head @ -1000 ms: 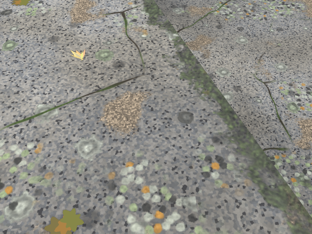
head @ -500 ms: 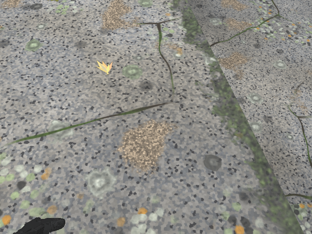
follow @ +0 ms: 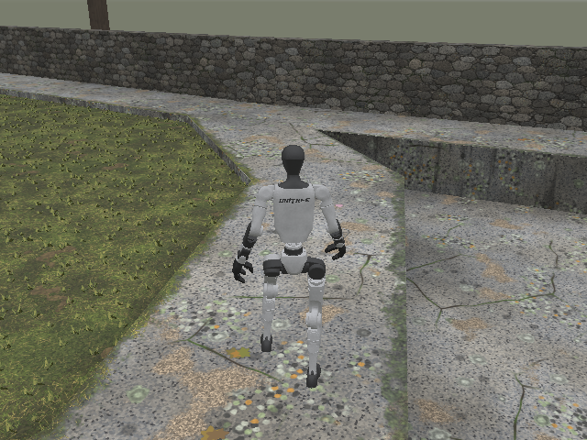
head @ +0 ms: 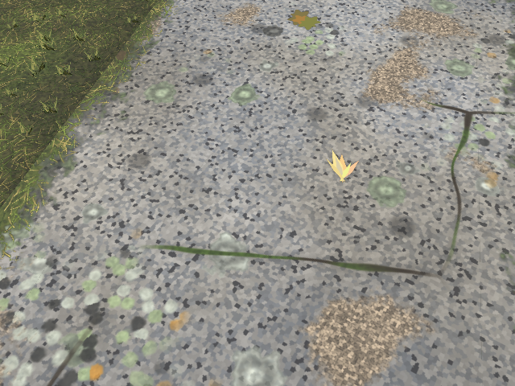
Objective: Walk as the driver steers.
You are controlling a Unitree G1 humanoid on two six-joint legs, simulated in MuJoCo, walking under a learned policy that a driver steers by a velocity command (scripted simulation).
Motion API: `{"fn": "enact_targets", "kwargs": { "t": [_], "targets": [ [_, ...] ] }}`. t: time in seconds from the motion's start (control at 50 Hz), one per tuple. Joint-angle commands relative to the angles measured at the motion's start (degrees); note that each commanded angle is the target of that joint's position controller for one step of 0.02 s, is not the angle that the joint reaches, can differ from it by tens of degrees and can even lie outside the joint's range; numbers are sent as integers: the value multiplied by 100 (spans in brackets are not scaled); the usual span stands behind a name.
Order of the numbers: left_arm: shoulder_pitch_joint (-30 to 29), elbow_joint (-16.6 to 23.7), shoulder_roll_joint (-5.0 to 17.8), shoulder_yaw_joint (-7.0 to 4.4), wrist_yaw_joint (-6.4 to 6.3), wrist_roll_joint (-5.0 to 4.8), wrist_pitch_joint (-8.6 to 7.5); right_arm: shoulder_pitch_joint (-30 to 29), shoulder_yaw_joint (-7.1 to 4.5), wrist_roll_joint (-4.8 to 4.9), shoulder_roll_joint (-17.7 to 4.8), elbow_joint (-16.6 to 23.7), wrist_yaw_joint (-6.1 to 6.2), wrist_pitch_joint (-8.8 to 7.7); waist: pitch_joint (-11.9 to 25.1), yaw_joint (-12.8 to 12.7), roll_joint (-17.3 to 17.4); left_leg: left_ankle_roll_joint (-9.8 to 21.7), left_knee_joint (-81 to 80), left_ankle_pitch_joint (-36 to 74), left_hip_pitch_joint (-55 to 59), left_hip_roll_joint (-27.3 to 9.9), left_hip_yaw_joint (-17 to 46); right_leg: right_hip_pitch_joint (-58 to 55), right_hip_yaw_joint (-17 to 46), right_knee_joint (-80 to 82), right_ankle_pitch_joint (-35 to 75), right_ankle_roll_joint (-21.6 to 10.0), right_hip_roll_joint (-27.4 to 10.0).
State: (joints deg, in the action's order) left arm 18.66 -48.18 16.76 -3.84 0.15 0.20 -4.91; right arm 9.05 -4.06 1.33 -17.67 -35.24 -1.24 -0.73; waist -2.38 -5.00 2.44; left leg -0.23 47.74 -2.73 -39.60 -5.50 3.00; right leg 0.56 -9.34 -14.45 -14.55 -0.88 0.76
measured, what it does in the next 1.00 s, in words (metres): walks ahead, turning left: left foot, then right foot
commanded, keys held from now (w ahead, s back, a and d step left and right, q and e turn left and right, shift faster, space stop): w+q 0.40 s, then w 0.54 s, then w+e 0.06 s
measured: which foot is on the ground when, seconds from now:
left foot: up 0.00-0.14, down 0.16-0.68, up 0.70-1.00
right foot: down 0.00-0.18, up 0.20-0.62, down 0.64-1.00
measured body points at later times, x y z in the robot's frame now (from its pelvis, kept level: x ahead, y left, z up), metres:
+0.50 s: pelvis +0.28 +0.07 +0.00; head +0.31 +0.09 +0.45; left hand +0.41 +0.37 -0.09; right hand +0.43 -0.19 -0.10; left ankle +0.22 +0.13 -0.74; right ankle +0.50 -0.06 -0.69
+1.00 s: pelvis +0.56 +0.10 +0.00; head +0.59 +0.10 +0.45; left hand +0.48 +0.36 -0.12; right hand +0.82 -0.07 -0.09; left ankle +0.65 +0.32 -0.69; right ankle +0.54 -0.01 -0.74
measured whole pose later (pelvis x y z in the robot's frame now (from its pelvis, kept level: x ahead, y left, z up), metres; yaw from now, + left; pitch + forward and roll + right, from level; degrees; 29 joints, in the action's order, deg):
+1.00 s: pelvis +0.56 +0.10 +0.00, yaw +20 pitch +2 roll -1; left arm 21.8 -47.2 15.1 -2.5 0.7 -0.7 -4.6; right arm 7.4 -2.5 0.2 -15.8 -39.3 -0.4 -3.7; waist -1.2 -4.7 2.3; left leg -1.0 41.1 -0.9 -38.0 -5.7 3.5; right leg 4.2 -1.1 -14.2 -11.8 -3.2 3.5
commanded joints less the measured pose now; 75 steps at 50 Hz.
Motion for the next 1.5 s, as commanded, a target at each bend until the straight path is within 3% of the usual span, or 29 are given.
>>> {"fn": "enact_targets", "kwargs": {
  "t": [0.02, 0.1, 0.16, 0.18, 0.2, 0.22, 0.24, 0.26, 0.34, 0.48, 0.58, 0.64, 0.66, 0.68, 0.7, 0.72, 0.76, 0.84, 0.94, 1.08, 1.12, 1.16, 1.18, 1.2, 1.22, 1.24, 1.28, 1.36, 1.5],
  "targets": [
    [-233, 316, 1010, -218, -32, -57, -31, -663, 34, 12, -89, 561, -126, -113, -234, -18, -534, 88, -698, 400, 79, 21, -275, 29, 405, 576, 1811, -784, -1524],
    [-134, 239, 1265, -309, -63, -168, 100, -782, -53, -4, -292, 725, -222, -115, -140, 177, -686, 444, -1177, -387, 577, 362, -676, -550, 33, -106, 3815, -588, -1682],
    [-192, 306, 1266, -299, -141, -211, 188, 1105, -441, -8, -947, 277, -111, -31, 951, 1284, -604, 976, -1689, -398, 3381, 967, -826, 230, -336, -2850, 5055, -249, -1382],
    [81, 435, 681, -103, -122, 75, 148, 1683, -551, 45, -1415, 140, 16, 28, 1453, 1238, 588, 1358, -1578, -99, 5086, -205, 912, 1939, -308, -4722, 1210, -9, -997],
    [279, 798, 365, 57, -44, 54, -30, 1344, -529, 48, -1743, 385, -17, -67, 2334, 759, 1491, 2544, -2607, -1727, 6377, -1364, 4273, 3918, 726, -6440, -2037, 225, 128],
    [-477, 866, 986, -85, 20, -163, -199, 1409, -382, 5, -1174, 394, -74, -151, 2144, 1219, 516, 2216, -3071, -2073, 6171, -1285, 4074, 4523, 1483, -6613, -1648, 134, -188],
    [-838, 1022, 992, -79, 46, -284, -285, 1253, -312, -38, -993, 318, -78, -221, 1340, 1134, 381, 1993, -3111, -1717, 5452, -1085, 3273, 4692, 1387, -6300, -1130, 31, -377],
    [-838, 968, 875, -52, 1, -180, -308, 906, -268, -43, -882, 319, -77, -260, 871, 837, -172, 1819, -3123, -1017, 4574, -831, 2670, 4393, 1392, -5788, -713, 50, -605],
    [-562, 860, 784, -91, -20, 53, -105, 355, -185, -121, -686, 368, 17, -304, 517, 359, 27, 1777, -3394, 604, 3004, -394, 1736, 3476, 1300, -4760, -211, 336, -784],
    [-1801, 1149, 316, 113, 68, 24, -88, 935, -186, -48, -776, -80, 160, -284, 230, 882, 114, 1354, -3368, 79, 2402, 12, 999, 2898, 1106, -2216, 2088, 503, -369],
    [-2075, 1350, 583, 19, 173, -42, -171, 1300, -184, -28, -787, -390, 143, -252, 81, 951, 286, 1250, -2892, -64, 3246, -450, 1554, 2913, 1199, -1536, 1558, 150, -282],
    [-1113, 1157, 803, -133, 129, -3, -206, 1190, -141, -56, -646, -417, 131, -197, 477, 434, 346, 978, -1902, 1229, 3356, -177, 1412, 1577, 957, -1210, 1193, -248, -173],
    [-212, 1067, 1067, -214, 94, 66, -225, 1169, -40, -128, -424, -313, 132, -204, 1300, 43, -41, 749, -484, 747, 2743, 153, 1071, 122, 1686, -1449, 1487, -599, -906],
    [488, 840, 1532, -366, 98, 114, -164, 1930, 65, 4, -96, -308, 141, -280, 2143, 140, -1593, 227, 1627, -1328, 714, 1021, 412, -1920, 4111, -1036, 153, -1565, -2032],
    [691, 766, 1120, -270, 163, -50, -140, 1790, 47, 3, -376, -338, 136, -328, 2016, 8, -1675, 154, 2367, -3030, -201, 1010, 729, -2043, 5376, -287, -1324, -1624, -2254],
    [379, 791, 816, -176, 144, -95, -113, 1199, -53, 57, -717, -267, 117, -338, 1173, -57, -1071, 171, 2701, -2619, -641, 701, 749, -1401, 4757, -181, -1813, -1377, -2144],
    [-228, 875, 612, -78, 132, -2, -54, 514, -36, -83, -626, -87, 115, -357, 328, 184, -517, 180, 2198, -1856, -491, 255, 333, -7, 3617, 58, -871, -1215, -1705],
    [-365, 799, 513, -32, 125, -1, -132, 743, 3, -94, -284, -227, 115, -290, 276, 504, -843, 63, 1406, -1260, 168, -39, 151, 807, 2566, 478, 580, -1229, -1283],
    [-84, 562, 766, -93, 37, -70, -88, -131, 104, -126, -72, -60, 114, -362, 132, 270, -636, -73, -341, 155, 128, -46, -25, 682, 1720, 638, 1704, -1105, -1107],
    [571, 229, 902, -135, -34, -186, 134, -1176, 79, -45, -156, 218, -86, -532, -91, 49, -670, -39, -1869, 444, 730, 339, -17, 243, 2037, 167, 1648, -989, -1314],
    [510, 214, 1004, -181, -75, -179, 192, -925, 8, -45, -333, 155, -96, -581, 30, 276, -787, 84, -2086, 54, 1251, 413, -28, 110, 2208, -172, 1934, -876, -1404],
    [384, 273, 834, -112, -83, -130, 201, 326, -199, -117, -749, -173, -10, -609, 874, 939, -690, 421, -2211, 90, 3313, 293, -31, 651, 1889, -1629, 2596, -576, -926],
    [319, 492, 411, 39, -85, 35, 184, 1366, -311, -212, -1187, -289, 66, -582, 1884, 1325, 74, 775, -1939, 159, 5050, -895, 1141, 1783, 1557, -3454, 1010, -331, -441],
    [1136, 591, -28, 163, -68, -124, 92, 1483, -345, -202, -1387, -416, 31, -503, 2524, 900, 1715, 1543, -2527, -1160, 6400, -1938, 3450, 3706, 1372, -5091, -1967, -73, 173],
    [836, 477, 603, 11, -76, -253, 75, 1348, -205, -149, -790, -358, 30, -482, 1982, 1088, 1014, 1384, -2886, -2008, 5933, -1737, 3456, 4240, 1768, -5711, -1823, -46, -147],
    [311, 605, 826, -78, -71, -288, 79, 1055, -126, -115, -549, -376, 51, -482, 1219, 1087, 669, 1176, -3005, -1883, 5237, -1549, 2567, 4445, 1667, -5777, -1269, -51, -344],
    [-12, 672, 682, -101, -73, -182, 137, 454, -44, -166, -285, -423, 36, -498, 545, 769, 310, 1076, -3366, -892, 4021, -1133, 1535, 4095, 1564, -5418, -533, 29, -683],
    [-29, 780, 323, -79, -30, -189, 362, 139, -100, -196, -322, -606, 60, -624, 176, 449, 302, 1143, -3930, 27, 3151, -1000, 436, 3735, 1517, -5041, -12, 164, -901],
    [-1120, 1180, 159, 22, 174, -129, 313, 293, -208, -163, -718, -888, 165, -531, -186, 734, -39, 986, -3971, 918, 3348, -845, -923, 3620, 1091, -2900, 1641, 106, -766]
  ]
}}
Velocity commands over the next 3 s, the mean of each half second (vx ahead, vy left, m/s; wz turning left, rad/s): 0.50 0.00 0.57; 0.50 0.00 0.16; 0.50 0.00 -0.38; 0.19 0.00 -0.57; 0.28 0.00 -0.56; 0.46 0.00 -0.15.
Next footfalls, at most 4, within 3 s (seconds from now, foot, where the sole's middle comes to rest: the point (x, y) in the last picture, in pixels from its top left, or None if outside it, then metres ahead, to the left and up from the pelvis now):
0.16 left None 0.26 0.14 -0.78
0.64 right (289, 345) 0.58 0.01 -0.78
1.16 left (182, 275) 0.76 0.33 -0.78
1.66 right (265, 199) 1.06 0.11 -0.78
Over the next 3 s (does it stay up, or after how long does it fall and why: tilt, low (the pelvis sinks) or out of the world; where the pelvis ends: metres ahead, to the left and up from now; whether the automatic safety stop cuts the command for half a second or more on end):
stays up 1.29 0.00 0.00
